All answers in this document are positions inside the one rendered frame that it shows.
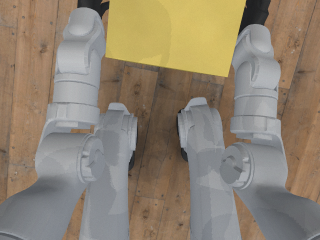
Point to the left robot upper arm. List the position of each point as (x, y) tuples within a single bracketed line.
[(65, 164)]

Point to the robot right hand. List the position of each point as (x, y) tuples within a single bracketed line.
[(255, 13)]

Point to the carton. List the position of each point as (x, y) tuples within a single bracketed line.
[(197, 36)]

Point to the right robot upper arm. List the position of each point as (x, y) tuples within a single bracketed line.
[(258, 174)]

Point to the right robot forearm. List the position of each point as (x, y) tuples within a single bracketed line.
[(256, 79)]

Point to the robot left foot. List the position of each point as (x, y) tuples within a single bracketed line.
[(132, 160)]

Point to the left robot forearm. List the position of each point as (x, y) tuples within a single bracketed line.
[(77, 75)]

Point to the robot left thigh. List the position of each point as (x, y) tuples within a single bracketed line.
[(105, 213)]

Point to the robot left hand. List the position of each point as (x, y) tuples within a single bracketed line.
[(96, 5)]

